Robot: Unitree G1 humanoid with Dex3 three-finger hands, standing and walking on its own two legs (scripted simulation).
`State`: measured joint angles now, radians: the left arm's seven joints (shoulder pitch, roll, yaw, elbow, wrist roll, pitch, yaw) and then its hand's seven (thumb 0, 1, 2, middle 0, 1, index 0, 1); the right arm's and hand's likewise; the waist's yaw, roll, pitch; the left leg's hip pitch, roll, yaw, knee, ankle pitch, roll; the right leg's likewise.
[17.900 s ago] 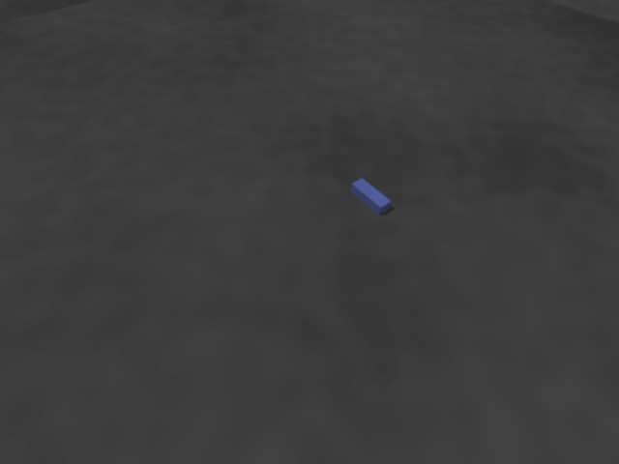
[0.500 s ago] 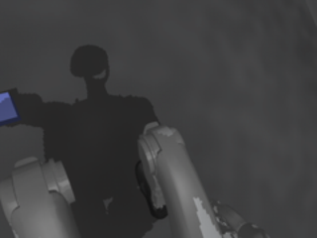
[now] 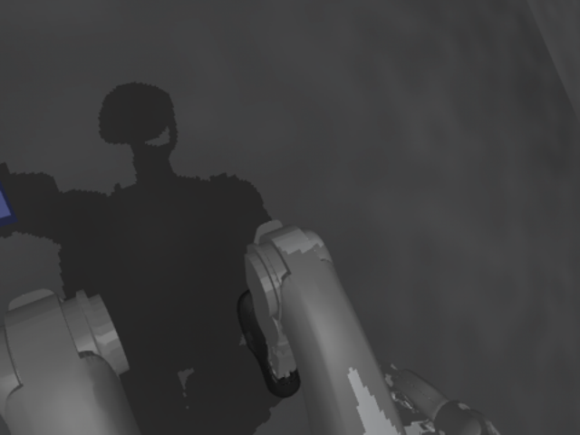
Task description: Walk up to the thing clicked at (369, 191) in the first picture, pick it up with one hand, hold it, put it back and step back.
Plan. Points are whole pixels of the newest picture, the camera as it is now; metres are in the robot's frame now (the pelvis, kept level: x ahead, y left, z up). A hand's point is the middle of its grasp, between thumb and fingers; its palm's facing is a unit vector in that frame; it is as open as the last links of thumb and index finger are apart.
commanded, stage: close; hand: left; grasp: from above
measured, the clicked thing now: out of the picture +0.43 +0.33 -0.27
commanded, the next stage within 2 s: settle in 1.64 s
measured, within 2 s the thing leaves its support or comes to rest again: neither
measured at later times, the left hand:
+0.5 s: hand out of the picture +0.42 +0.32 -0.24, palm faces -0.42 -0.15 -0.90, open 11.4 cm
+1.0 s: hand out of the picture +0.41 +0.33 -0.25, palm faces -0.44 -0.15 -0.89, open 9.9 cm
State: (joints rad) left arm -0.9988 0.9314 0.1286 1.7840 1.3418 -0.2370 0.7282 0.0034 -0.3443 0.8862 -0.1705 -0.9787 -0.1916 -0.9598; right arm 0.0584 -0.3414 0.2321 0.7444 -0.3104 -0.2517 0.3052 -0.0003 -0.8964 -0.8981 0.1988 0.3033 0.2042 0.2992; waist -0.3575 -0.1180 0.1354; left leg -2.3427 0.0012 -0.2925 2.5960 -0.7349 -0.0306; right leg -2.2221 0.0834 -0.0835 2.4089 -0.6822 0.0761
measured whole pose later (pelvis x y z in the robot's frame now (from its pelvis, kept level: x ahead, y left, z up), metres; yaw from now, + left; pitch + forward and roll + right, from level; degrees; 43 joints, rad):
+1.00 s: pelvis +0.00 +0.00 +0.00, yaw +0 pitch +25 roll -15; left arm -0.98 0.96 0.10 1.76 1.28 -0.26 0.69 0.01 0.11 0.50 -0.55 -0.68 -0.57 -0.64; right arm 0.07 -0.36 0.26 0.74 -0.31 -0.29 0.31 0.00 -0.90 -0.90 0.20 0.30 0.20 0.30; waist -0.35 -0.13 0.18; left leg -2.32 0.00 -0.31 2.59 -0.73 -0.03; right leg -2.19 0.07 -0.10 2.39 -0.67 0.08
